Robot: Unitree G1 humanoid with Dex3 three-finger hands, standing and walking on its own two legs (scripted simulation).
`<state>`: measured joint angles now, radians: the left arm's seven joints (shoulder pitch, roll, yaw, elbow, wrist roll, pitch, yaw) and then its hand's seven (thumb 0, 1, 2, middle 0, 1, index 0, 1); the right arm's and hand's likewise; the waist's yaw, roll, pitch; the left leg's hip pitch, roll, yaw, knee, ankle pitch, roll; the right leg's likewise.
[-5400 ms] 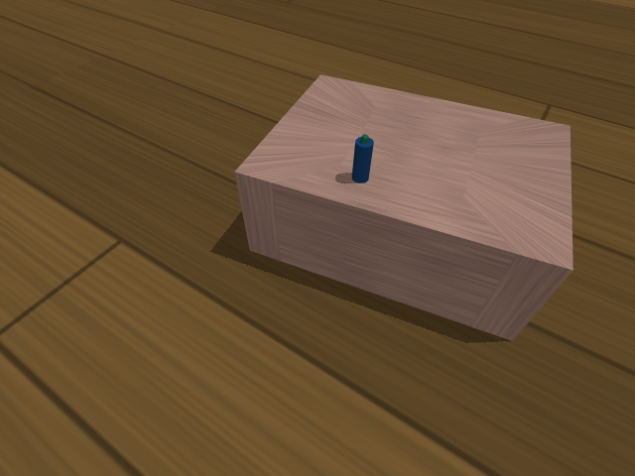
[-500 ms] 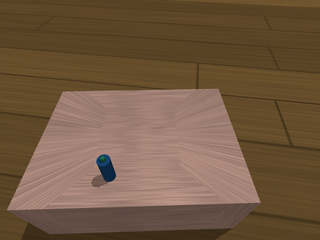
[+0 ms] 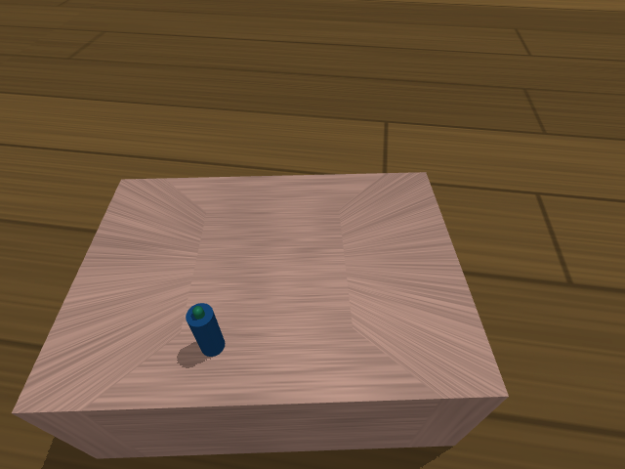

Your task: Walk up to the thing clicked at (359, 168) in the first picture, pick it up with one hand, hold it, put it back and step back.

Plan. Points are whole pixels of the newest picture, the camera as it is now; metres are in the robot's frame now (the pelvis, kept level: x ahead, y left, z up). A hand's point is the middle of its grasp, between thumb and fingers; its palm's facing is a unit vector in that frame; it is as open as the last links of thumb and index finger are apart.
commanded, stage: stand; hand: left
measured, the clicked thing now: (205, 328) +0.47 +0.24 -0.28
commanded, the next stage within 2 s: go down in 0.82 s
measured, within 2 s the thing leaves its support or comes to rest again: neither
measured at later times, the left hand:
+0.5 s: hand out of the picture +0.08 +0.25 -0.16, palm faces -0.03 -0.94 -0.34, open 7.4 cm
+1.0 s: hand out of the picture +0.10 +0.25 -0.15, palm faces +0.01 -0.94 -0.33, open 7.8 cm
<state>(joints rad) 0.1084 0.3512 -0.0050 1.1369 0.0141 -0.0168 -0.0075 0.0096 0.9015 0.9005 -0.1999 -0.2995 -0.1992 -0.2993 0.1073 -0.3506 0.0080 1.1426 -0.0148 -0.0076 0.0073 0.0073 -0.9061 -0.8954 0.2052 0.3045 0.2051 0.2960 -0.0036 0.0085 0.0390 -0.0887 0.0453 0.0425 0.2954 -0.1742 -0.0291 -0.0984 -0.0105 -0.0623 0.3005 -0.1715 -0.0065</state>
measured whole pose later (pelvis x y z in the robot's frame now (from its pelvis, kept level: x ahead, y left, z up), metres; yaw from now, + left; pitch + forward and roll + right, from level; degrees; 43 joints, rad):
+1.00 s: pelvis +0.00 +0.00 +0.00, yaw +0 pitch -1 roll +0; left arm 0.11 0.33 0.01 1.03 -0.03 -0.01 0.01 0.01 0.86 0.86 -0.16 -0.26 -0.17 -0.26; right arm 0.11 -0.34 0.00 1.03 0.04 -0.05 -0.02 0.01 -0.86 -0.85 0.17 0.26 0.17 0.25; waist -0.01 0.01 0.06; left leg -0.15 0.04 0.04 0.37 -0.21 -0.02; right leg -0.15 -0.02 -0.06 0.37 -0.20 0.00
